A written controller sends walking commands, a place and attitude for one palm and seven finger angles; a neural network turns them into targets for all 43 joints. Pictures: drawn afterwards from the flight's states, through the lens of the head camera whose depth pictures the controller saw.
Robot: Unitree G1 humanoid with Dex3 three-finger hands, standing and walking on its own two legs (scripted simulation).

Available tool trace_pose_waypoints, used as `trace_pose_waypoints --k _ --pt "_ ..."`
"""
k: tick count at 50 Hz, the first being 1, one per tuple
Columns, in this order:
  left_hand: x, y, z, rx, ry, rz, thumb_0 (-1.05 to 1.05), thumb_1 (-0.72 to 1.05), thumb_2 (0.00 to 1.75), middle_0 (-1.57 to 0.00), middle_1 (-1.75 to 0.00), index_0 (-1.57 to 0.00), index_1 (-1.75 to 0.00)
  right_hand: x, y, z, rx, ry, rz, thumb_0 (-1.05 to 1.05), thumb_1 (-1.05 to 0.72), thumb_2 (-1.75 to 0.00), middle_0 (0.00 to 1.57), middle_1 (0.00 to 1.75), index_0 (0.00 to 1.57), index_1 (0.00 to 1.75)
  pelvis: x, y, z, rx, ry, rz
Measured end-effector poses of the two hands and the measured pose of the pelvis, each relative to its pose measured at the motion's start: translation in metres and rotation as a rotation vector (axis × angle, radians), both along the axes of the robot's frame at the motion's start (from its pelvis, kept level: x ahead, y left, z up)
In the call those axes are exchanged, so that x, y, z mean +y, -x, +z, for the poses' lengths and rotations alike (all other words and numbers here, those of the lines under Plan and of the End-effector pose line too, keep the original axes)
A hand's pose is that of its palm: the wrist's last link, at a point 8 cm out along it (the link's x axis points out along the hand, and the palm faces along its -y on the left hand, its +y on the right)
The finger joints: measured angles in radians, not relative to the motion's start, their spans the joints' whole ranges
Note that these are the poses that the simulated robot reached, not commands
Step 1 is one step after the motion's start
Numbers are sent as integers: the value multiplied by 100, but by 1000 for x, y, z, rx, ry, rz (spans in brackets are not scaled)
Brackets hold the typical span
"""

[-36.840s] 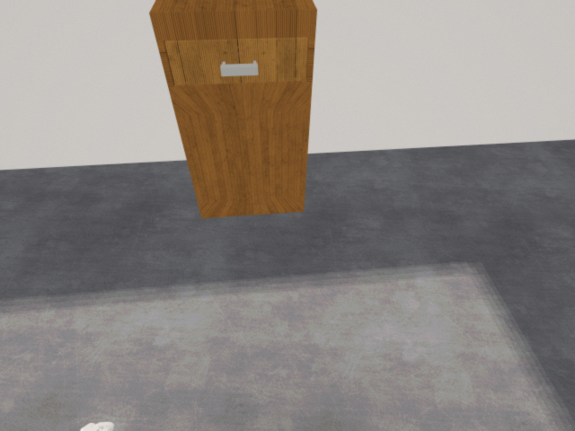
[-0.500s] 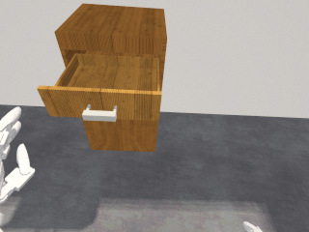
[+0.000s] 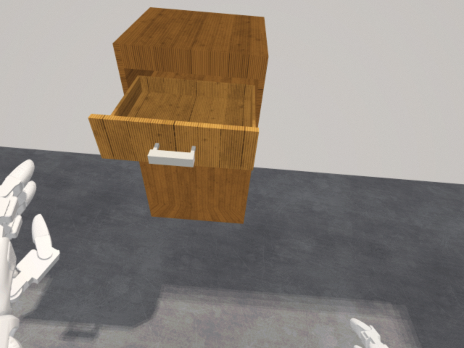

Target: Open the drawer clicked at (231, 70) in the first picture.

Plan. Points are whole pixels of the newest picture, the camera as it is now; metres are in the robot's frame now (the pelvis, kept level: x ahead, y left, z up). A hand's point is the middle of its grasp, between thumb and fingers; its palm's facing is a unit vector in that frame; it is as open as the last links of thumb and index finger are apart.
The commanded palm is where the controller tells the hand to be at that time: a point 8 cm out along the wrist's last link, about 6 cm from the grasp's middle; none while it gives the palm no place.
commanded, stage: let the arm hang, fingers relaxed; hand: left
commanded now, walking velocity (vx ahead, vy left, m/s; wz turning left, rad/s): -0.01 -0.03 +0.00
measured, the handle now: (173, 152) +0.60 +0.20 -0.02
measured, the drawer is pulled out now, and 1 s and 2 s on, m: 0.30 0.30 0.30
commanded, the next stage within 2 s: look to check the result in 1.20 s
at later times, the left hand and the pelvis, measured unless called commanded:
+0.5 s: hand out of the picture +0.01 +0.20 -0.17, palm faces +0.03 -0.98 -0.19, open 7.0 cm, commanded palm none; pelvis +0.00 +0.01 +0.01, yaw +1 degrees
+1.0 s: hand out of the picture +0.02 +0.22 -0.15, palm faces +0.00 -0.97 -0.26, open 7.4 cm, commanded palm none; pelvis -0.01 +0.02 +0.02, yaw +0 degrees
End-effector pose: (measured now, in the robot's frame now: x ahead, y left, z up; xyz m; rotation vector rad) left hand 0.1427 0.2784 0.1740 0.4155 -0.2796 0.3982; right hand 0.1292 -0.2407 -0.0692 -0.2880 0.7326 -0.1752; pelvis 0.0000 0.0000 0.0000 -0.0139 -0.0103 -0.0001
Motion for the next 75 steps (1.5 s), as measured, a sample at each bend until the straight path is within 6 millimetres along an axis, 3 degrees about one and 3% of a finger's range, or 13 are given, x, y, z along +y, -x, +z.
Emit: trace_pose_waypoints --k 6,8,10,12,16,19,24,28,34,38,44,56,75 --pt "5 -19 0 54 -106 -30 1 89 90 -21 -30 -21 -30 8 -9 0 -48 -49 -9 1 -90 -90 20 30 21 30 -1 -3 -2 11 -21 -19" --pt "8 -37 -40 224 -61 -41 1 89 90 -21 -30 -20 -30 7 -10 -16 5 -87 9 1 -90 -90 20 30 21 30 2 -3 -4 21 -15 -14" --pt "9 -48 -103 476 52 -31 0 90 90 -20 -30 -20 -30 7 -7 -32 79 -112 4 1 -90 -90 20 30 21 30 4 -3 -5 22 -11 -6" --pt "2 -43 -169 736 166 -25 0 90 90 -20 -30 -20 -30 7 1 -42 150 -122 -6 1 -90 -90 20 30 20 30 6 -4 -6 13 -10 4" --pt "-31 11 -269 1178 353 -43 1 91 90 -20 -30 -20 -30 9 30 -48 282 -112 -40 1 -91 -90 20 30 20 30 8 -6 -3 -19 -14 9" --pt "-51 64 -305 1388 477 -12 0 93 89 -21 -30 -20 -30 10 58 -47 396 -92 -64 1 -91 -90 20 30 20 30 10 -5 2 -23 -6 7" --pt "-32 128 -312 1554 518 112 -2 99 89 -21 -30 -21 -30 13 103 -48 591 -73 -84 1 -91 -90 20 30 20 30 10 -2 10 -10 5 15" --pt "-18 169 -306 1671 510 184 -1 96 89 -21 -30 -20 -30 18 123 -51 662 -85 -108 1 -91 -90 20 30 20 30 14 -2 14 -9 5 13" --pt "-5 194 -296 1733 487 243 0 93 89 -21 -30 -20 -30 26 133 -58 679 -117 -119 1 -91 -90 20 30 20 30 19 2 15 -21 0 8" --pt "-3 189 -294 1708 472 241 0 92 90 -20 -30 -20 -30 30 129 -62 660 -134 -114 1 -91 -90 20 30 20 30 21 5 16 -27 -3 5" --pt "-4 160 -293 1627 451 195 0 91 90 -20 -30 -20 -30 29 119 -63 610 -144 -112 1 -91 -90 20 30 20 30 21 9 16 -33 -7 0" --pt "-7 106 -289 1505 406 118 0 91 90 -21 -30 -20 -30 3 110 -55 562 -105 -133 0 -91 -90 20 30 20 30 15 9 17 -33 -10 -6" --pt "2 93 -279 1514 355 155 0 90 90 -21 -30 -20 -30 -28 93 -49 567 -61 -122 1 -91 -90 20 30 20 30 2 1 20 -26 -10 -5"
